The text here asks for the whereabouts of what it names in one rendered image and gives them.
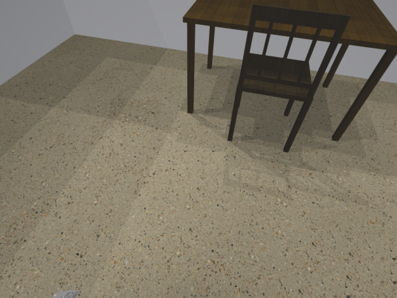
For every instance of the table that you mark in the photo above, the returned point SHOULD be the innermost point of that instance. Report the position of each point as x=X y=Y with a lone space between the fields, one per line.
x=367 y=27

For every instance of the chair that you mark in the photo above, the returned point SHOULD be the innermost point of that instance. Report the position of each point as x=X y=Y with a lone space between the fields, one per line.
x=283 y=77

